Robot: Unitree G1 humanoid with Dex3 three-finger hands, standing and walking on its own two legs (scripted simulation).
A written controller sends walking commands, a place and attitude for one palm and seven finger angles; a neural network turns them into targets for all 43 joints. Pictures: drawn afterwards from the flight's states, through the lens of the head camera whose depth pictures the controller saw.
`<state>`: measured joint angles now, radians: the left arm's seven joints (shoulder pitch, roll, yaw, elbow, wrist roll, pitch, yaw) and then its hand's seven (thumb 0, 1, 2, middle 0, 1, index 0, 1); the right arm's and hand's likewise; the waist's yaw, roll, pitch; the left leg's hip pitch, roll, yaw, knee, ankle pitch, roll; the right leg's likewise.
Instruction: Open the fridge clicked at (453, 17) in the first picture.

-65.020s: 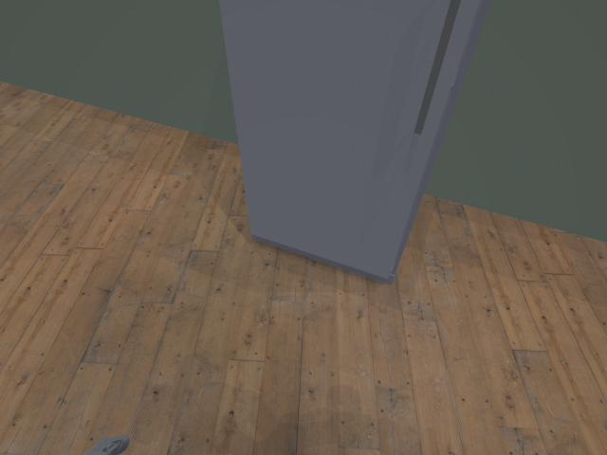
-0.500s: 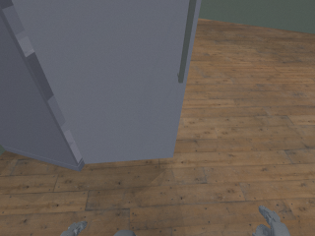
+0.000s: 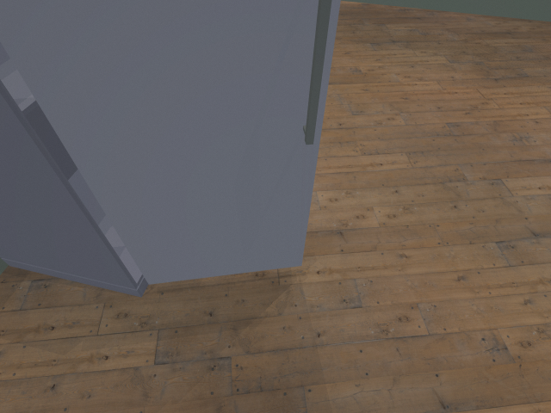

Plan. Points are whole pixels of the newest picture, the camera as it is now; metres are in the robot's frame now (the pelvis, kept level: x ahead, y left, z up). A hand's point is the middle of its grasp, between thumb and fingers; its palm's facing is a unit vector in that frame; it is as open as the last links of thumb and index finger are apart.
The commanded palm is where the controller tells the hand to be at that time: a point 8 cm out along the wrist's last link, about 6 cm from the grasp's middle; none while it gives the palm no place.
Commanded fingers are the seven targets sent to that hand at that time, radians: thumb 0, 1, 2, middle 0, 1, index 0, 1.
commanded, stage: let the arm hang, fingers relaxed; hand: right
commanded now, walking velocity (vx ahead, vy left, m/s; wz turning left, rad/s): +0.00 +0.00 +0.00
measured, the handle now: (315, 58) +0.69 -0.03 +0.17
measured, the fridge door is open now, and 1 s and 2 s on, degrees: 69 69 69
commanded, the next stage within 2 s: look to check the result in 0.42 s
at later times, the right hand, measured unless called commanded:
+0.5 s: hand out of the picture +0.03 -0.17 -0.17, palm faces +0.00 +0.98 -0.20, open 7.3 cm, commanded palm none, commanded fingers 0.00 -0.90 -0.90 0.20 0.30 0.20 0.30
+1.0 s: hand out of the picture +0.00 -0.16 -0.18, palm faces +0.00 +0.98 -0.18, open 7.3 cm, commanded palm none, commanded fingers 0.00 -0.90 -0.90 0.20 0.30 0.20 0.30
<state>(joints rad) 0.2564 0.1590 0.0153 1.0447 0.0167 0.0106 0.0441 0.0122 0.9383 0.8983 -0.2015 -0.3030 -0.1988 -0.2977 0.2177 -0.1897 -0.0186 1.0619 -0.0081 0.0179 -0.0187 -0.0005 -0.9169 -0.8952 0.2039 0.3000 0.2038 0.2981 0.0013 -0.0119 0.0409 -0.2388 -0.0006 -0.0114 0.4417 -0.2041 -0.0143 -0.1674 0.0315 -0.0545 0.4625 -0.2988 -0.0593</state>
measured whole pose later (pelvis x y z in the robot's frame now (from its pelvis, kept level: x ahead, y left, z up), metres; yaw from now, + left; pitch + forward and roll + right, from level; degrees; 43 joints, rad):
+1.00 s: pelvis +0.00 +0.01 +0.00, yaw +1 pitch -1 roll +0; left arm 0.29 0.13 0.01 1.14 0.01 0.00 0.05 0.00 0.91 0.90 -0.20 -0.30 -0.20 -0.30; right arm 0.25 -0.14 -0.01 1.16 -0.01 0.00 -0.03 0.01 -0.92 -0.90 0.20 0.30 0.20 0.30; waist 0.01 0.00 0.05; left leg -0.21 -0.02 -0.03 0.41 -0.19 0.00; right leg -0.12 0.02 -0.07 0.41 -0.28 -0.04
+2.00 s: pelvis +0.01 +0.01 +0.00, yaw +1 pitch -1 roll +0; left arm 0.26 0.15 0.01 1.14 0.01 -0.01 0.04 0.00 0.91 0.90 -0.20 -0.30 -0.20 -0.30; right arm 0.21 -0.16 -0.02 1.14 -0.01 0.00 -0.03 0.00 -0.92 -0.90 0.20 0.30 0.20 0.30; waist 0.01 0.00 0.06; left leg -0.20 -0.02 -0.03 0.40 -0.19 0.00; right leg -0.10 0.02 -0.07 0.39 -0.28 -0.04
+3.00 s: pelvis +0.01 +0.02 +0.01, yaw +1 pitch -1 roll +0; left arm 0.24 0.18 0.01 1.14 0.01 -0.01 0.04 0.00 0.91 0.90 -0.20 -0.30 -0.20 -0.30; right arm 0.19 -0.18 -0.02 1.14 -0.01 -0.01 -0.02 0.00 -0.91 -0.90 0.20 0.30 0.20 0.30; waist 0.02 0.00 0.06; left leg -0.18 -0.03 -0.02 0.38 -0.18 0.01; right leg -0.08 0.01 -0.06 0.37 -0.27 -0.03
